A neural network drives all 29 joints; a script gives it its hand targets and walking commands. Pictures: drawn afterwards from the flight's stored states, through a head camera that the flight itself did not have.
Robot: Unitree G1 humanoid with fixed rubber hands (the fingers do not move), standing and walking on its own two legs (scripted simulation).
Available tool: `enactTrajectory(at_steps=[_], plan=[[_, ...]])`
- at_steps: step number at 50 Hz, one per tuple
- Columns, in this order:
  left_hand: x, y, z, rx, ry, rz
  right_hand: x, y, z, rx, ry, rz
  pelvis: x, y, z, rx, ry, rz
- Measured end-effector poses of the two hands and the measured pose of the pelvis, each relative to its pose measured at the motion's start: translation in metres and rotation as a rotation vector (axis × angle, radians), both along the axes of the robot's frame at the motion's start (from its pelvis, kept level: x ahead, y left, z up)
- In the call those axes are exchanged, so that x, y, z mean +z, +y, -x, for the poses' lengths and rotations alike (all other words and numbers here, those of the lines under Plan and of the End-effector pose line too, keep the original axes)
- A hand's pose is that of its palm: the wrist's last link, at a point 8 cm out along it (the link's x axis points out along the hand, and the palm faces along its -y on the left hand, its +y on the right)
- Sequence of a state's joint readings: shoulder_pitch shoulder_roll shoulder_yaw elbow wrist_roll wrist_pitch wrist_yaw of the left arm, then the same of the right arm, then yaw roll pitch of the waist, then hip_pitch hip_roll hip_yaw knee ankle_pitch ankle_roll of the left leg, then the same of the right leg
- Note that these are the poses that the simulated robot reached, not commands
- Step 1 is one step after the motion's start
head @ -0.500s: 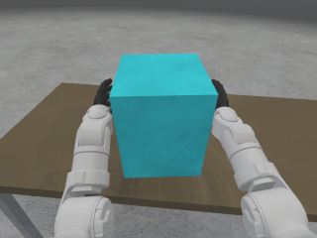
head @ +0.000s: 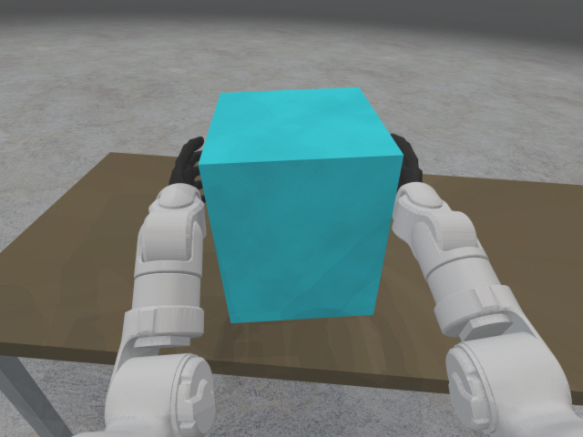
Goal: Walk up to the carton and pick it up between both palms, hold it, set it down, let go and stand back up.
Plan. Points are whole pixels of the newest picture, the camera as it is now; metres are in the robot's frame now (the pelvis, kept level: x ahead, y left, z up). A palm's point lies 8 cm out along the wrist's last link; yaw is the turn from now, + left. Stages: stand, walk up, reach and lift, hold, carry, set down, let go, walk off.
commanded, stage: reach and lift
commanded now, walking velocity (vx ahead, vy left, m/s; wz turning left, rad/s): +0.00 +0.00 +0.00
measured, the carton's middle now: (296, 202) +0.40 -0.01 +0.19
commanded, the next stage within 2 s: hold in 0.24 s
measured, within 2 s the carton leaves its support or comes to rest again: neither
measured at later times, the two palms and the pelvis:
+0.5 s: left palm (184, 180) +0.38 +0.14 +0.24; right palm (410, 181) +0.37 -0.15 +0.24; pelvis +0.00 -0.01 +0.00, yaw +0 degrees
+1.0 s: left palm (179, 169) +0.38 +0.14 +0.26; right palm (411, 166) +0.37 -0.15 +0.27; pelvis +0.00 +0.00 +0.00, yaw +0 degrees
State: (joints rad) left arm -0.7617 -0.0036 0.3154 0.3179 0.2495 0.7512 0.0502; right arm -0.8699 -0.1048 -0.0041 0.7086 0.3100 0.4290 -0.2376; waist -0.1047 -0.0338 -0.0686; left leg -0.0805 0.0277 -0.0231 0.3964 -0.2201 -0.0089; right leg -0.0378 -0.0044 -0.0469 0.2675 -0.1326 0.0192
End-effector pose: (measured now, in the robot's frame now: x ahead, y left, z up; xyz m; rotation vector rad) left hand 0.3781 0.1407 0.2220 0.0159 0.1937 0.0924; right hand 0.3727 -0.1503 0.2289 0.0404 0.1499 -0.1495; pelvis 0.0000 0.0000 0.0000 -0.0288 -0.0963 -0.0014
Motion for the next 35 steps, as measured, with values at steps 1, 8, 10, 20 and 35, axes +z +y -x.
enactTrajectory(at_steps=[1, 8, 10, 20, 35], plan=[[0.000, 0.000, 0.000, 0.000, 0.004, -0.002, 0.000, 0.000, 0.000, 0.000, 0.004, 0.000, 0.000, 0.000, 0.000, 0.001, 0.002, 0.000], [0.008, -0.003, -0.002, 0.001, -0.011, -0.019, 0.003, -0.003, -0.002, 0.003, -0.009, 0.000, 0.000, -0.004, 0.000, 0.005, 0.018, 0.000], [0.013, -0.005, -0.002, 0.001, -0.017, -0.024, 0.005, -0.005, -0.002, 0.003, -0.015, -0.006, 0.000, -0.004, 0.000, 0.006, 0.019, 0.001], [0.020, -0.008, -0.002, -0.001, -0.004, -0.020, 0.010, -0.009, -0.001, -0.001, 0.004, 0.002, 0.000, -0.005, -0.001, 0.001, 0.007, -0.002], [0.026, 0.012, 0.008, 0.023, -0.009, 0.037, 0.038, 0.011, 0.001, 0.022, 0.003, 0.023, -0.001, -0.007, 0.005, 0.001, 0.022, 0.001]])
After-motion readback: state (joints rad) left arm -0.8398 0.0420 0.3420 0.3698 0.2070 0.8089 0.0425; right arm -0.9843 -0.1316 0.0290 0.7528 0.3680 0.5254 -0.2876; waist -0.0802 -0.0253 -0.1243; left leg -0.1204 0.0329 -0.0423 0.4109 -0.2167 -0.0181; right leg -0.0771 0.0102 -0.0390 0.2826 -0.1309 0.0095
